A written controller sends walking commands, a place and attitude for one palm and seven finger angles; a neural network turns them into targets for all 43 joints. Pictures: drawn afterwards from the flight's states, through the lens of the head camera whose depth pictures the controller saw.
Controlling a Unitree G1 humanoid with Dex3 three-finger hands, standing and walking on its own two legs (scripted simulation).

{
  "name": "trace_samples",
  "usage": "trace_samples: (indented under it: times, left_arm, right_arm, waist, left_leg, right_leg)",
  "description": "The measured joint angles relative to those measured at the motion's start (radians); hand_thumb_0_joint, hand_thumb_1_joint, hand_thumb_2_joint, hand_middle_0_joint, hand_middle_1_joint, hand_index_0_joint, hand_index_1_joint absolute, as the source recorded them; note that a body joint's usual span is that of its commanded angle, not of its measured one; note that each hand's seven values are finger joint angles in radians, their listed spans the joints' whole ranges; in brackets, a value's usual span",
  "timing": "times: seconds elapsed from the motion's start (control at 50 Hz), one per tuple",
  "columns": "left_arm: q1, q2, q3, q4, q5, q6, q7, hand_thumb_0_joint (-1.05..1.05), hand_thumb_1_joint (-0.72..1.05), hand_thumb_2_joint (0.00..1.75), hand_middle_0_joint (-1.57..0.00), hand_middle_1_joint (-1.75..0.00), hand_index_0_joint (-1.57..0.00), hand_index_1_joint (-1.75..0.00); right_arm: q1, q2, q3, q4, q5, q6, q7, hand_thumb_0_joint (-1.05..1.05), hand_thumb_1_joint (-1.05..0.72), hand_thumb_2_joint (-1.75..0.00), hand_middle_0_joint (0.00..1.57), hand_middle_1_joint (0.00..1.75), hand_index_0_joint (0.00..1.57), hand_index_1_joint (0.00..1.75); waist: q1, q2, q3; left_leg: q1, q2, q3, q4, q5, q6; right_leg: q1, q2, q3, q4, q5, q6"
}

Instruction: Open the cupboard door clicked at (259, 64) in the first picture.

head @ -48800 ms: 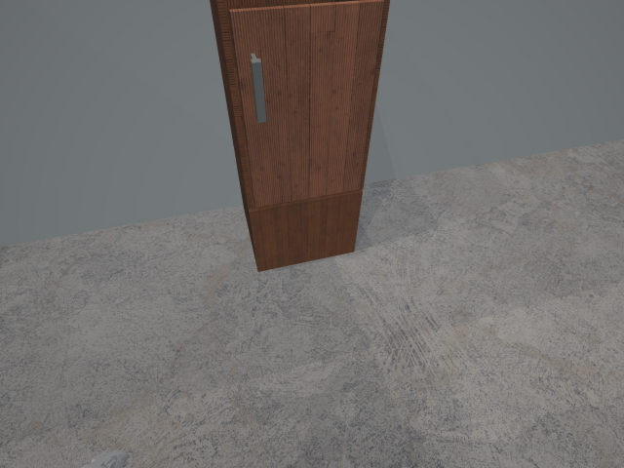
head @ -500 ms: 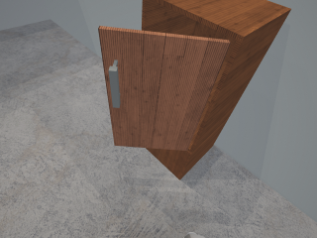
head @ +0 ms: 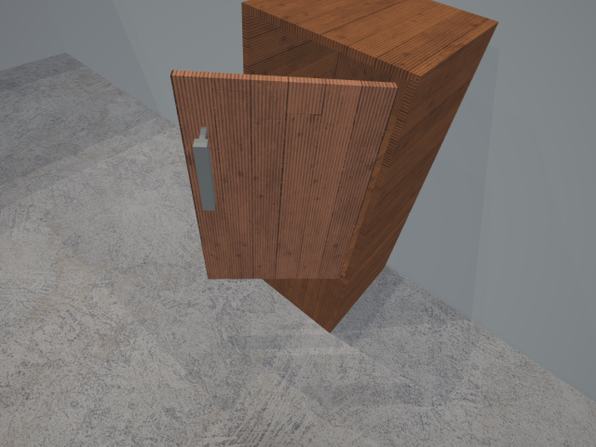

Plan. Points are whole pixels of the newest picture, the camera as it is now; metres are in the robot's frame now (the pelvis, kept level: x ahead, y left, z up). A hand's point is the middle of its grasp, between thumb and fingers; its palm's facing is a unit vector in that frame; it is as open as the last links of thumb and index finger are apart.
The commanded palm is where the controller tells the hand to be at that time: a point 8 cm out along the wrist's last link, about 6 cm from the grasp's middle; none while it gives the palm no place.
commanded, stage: come to a stop and stand still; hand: left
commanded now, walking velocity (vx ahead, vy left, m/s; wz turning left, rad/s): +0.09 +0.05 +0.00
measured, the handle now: (206, 170) +0.58 +0.19 +0.02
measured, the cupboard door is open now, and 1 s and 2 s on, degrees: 43 43 43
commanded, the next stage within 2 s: look again from close up in 0.80 s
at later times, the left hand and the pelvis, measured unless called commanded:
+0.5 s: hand out of the picture -0.02 +0.07 -0.19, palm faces +0.11 -0.99 -0.10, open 7.4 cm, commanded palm none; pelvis +0.01 -0.05 -0.01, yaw +2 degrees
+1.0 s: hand out of the picture +0.02 +0.14 -0.18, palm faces +0.03 -0.98 -0.22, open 7.4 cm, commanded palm none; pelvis +0.01 -0.04 -0.01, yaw +1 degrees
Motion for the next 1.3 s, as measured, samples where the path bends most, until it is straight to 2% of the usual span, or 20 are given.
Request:
trace_samples:
  times: [0.08, 0.16, 0.2, 0.24, 0.3, 0.34, 0.38, 0.42, 0.46, 0.52, 0.56, 0.72, 0.9, 1.02, 1.16, 1.3]
  left_arm:
    - [-0.041, -0.024, -0.011, -0.011, -0.004, -0.012, 0.005, 0.01, 0.91, 0.90, -0.20, -0.30, -0.20, -0.30]
    - [-0.050, -0.027, -0.009, -0.022, -0.005, -0.036, 0.017, 0.02, 0.94, 0.90, -0.20, -0.30, -0.20, -0.30]
    - [-0.037, -0.026, -0.010, -0.030, -0.003, -0.056, 0.023, 0.01, 0.94, 0.90, -0.20, -0.30, -0.20, -0.30]
    - [-0.026, -0.046, -0.018, -0.021, -0.004, -0.058, 0.032, 0.01, 0.93, 0.90, -0.20, -0.30, -0.20, -0.30]
    - [0.005, -0.069, -0.030, -0.001, -0.013, -0.064, 0.032, 0.01, 0.92, 0.90, -0.20, -0.30, -0.20, -0.30]
    - [0.018, -0.083, -0.037, 0.011, -0.015, -0.073, 0.030, 0.01, 0.92, 0.90, -0.20, -0.30, -0.20, -0.30]
    - [0.023, -0.097, -0.044, 0.019, -0.015, -0.082, 0.025, 0.01, 0.91, 0.90, -0.20, -0.30, -0.20, -0.30]
    - [0.024, -0.108, -0.050, 0.027, -0.011, -0.088, 0.023, 0.01, 0.91, 0.90, -0.20, -0.30, -0.20, -0.30]
    - [0.024, -0.118, -0.054, 0.037, -0.014, -0.093, 0.021, 0.01, 0.91, 0.90, -0.20, -0.30, -0.20, -0.30]
    - [0.018, -0.118, -0.053, 0.053, -0.019, -0.090, 0.022, 0.01, 0.91, 0.90, -0.20, -0.30, -0.20, -0.30]
    - [0.019, -0.118, -0.054, 0.059, -0.019, -0.086, 0.024, 0.01, 0.91, 0.90, -0.20, -0.30, -0.20, -0.30]
    - [0.000, -0.098, -0.056, 0.067, -0.016, -0.080, 0.026, 0.01, 0.90, 0.90, -0.20, -0.30, -0.20, -0.30]
    - [-0.028, -0.052, -0.049, 0.048, -0.017, -0.082, 0.031, 0.01, 0.90, 0.90, -0.20, -0.30, -0.20, -0.30]
    - [-0.029, -0.005, -0.053, -0.028, -0.010, -0.105, 0.032, 0.01, 0.90, 0.90, -0.20, -0.30, -0.20, -0.30]
    - [-0.047, 0.042, -0.042, -0.078, -0.014, -0.089, 0.033, 0.01, 0.90, 0.90, -0.20, -0.30, -0.20, -0.30]
    - [-0.072, 0.055, -0.053, -0.091, -0.012, -0.076, 0.020, 0.01, 0.90, 0.90, -0.20, -0.30, -0.20, -0.30]
  right_arm:
    - [0.010, -0.005, -0.005, 0.025, -0.005, 0.011, 0.011, 0.00, -0.91, -0.90, 0.21, 0.30, 0.21, 0.30]
    - [0.006, -0.011, -0.011, 0.041, -0.006, 0.023, 0.021, 0.00, -0.91, -0.90, 0.21, 0.30, 0.21, 0.30]
    - [0.001, -0.009, -0.011, 0.041, 0.000, 0.030, 0.023, 0.00, -0.91, -0.90, 0.21, 0.30, 0.21, 0.30]
    - [-0.016, -0.021, -0.012, 0.036, 0.002, 0.045, 0.025, 0.00, -0.91, -0.90, 0.20, 0.30, 0.20, 0.30]
    - [-0.039, -0.033, -0.012, 0.020, -0.001, 0.046, 0.033, 0.00, -0.91, -0.90, 0.20, 0.29, 0.20, 0.30]
    - [-0.056, -0.037, -0.011, 0.005, 0.001, 0.036, 0.035, 0.00, -0.91, -0.90, 0.20, 0.29, 0.20, 0.30]
    - [-0.074, -0.038, -0.008, -0.007, 0.004, 0.026, 0.032, 0.00, -0.91, -0.90, 0.20, 0.29, 0.20, 0.30]
    - [-0.095, -0.035, -0.004, -0.011, 0.007, 0.019, 0.026, 0.00, -0.91, -0.90, 0.20, 0.29, 0.20, 0.30]
    - [-0.115, -0.035, 0.001, -0.009, 0.008, 0.009, 0.017, 0.00, -0.92, -0.90, 0.20, 0.29, 0.20, 0.30]
    - [-0.146, -0.029, 0.009, 0.018, 0.006, 0.004, -0.001, 0.01, -0.94, -0.90, 0.20, 0.29, 0.20, 0.30]
    - [-0.160, -0.032, 0.012, 0.021, 0.009, 0.000, -0.005, 0.02, -0.94, -0.90, 0.20, 0.29, 0.20, 0.30]
    - [-0.198, -0.046, 0.019, 0.016, 0.013, -0.002, -0.012, 0.01, -0.95, -0.90, 0.20, 0.29, 0.20, 0.30]
    - [-0.184, -0.050, 0.029, 0.026, 0.011, 0.004, -0.002, 0.01, -0.95, -0.90, 0.20, 0.29, 0.20, 0.30]
    - [-0.154, -0.075, 0.019, -0.057, 0.004, -0.015, 0.018, 0.01, -0.93, -0.90, 0.20, 0.30, 0.21, 0.30]
    - [-0.173, -0.103, 0.012, -0.089, 0.005, -0.002, 0.020, 0.00, -0.92, -0.90, 0.20, 0.30, 0.20, 0.30]
    - [-0.208, -0.121, 0.020, -0.109, 0.003, 0.002, 0.034, 0.00, -0.91, -0.90, 0.20, 0.29, 0.20, 0.30]
  waist:
    - [-0.013, 0.017, -0.005]
    - [-0.004, 0.032, -0.019]
    - [0.015, 0.014, -0.027]
    - [0.025, 0.040, -0.027]
    - [0.031, 0.056, -0.038]
    - [0.029, 0.061, -0.034]
    - [0.031, 0.065, -0.021]
    - [0.039, 0.062, -0.004]
    - [0.047, 0.065, 0.010]
    - [0.066, 0.022, 0.031]
    - [0.074, 0.007, 0.037]
    - [0.063, 0.005, 0.051]
    - [0.056, 0.019, 0.046]
    - [0.035, 0.037, 0.039]
    - [0.039, 0.027, 0.011]
    - [0.046, 0.022, 0.001]
  left_leg:
    - [-0.012, 0.004, -0.010, 0.012, 0.005, -0.011]
    - [-0.034, 0.006, -0.014, 0.059, -0.019, -0.032]
    - [-0.070, -0.009, -0.003, 0.139, -0.099, -0.052]
    - [-0.114, 0.002, -0.031, 0.256, -0.220, -0.075]
    - [-0.161, 0.021, -0.059, 0.413, -0.224, -0.091]
    - [-0.166, 0.041, -0.073, 0.455, -0.205, -0.097]
    - [-0.146, 0.058, -0.081, 0.432, -0.212, -0.104]
    - [-0.100, 0.068, -0.083, 0.345, -0.212, -0.108]
    - [-0.042, 0.075, -0.089, 0.230, -0.140, -0.110]
    - [-0.006, 0.056, -0.077, 0.196, -0.156, -0.112]
    - [0.011, 0.052, -0.065, 0.181, -0.158, -0.111]
    - [0.049, 0.042, -0.050, 0.137, -0.144, -0.104]
    - [0.066, 0.031, -0.047, 0.110, -0.129, -0.098]
    - [-0.020, 0.033, -0.066, 0.215, -0.165, -0.089]
    - [-0.026, 0.028, -0.060, 0.272, -0.183, -0.074]
    - [-0.028, 0.019, -0.052, 0.251, -0.146, -0.056]
  right_leg:
    - [0.041, -0.005, -0.037, -0.113, -0.060, -0.017]
    - [0.142, 0.012, -0.083, -0.289, -0.051, -0.031]
    - [0.199, 0.007, -0.074, -0.409, -0.019, -0.042]
    - [0.202, 0.022, -0.082, -0.410, 0.031, -0.048]
    - [0.228, 0.037, -0.087, -0.453, 0.045, -0.055]
    - [0.242, 0.050, -0.092, -0.478, 0.053, -0.060]
    - [0.248, 0.062, -0.098, -0.481, 0.050, -0.065]
    - [0.246, 0.070, -0.102, -0.464, 0.036, -0.067]
    - [0.240, 0.081, -0.111, -0.431, 0.011, -0.064]
    - [0.251, 0.059, -0.103, -0.415, -0.006, -0.048]
    - [0.261, 0.056, -0.092, -0.425, -0.004, -0.049]
    - [0.290, 0.047, -0.079, -0.460, 0.009, -0.044]
    - [0.300, 0.037, -0.078, -0.470, 0.015, -0.038]
    - [0.232, 0.034, -0.095, -0.385, -0.016, -0.038]
    - [0.225, 0.024, -0.089, -0.329, -0.031, -0.027]
    - [0.222, 0.016, -0.082, -0.351, 0.012, -0.011]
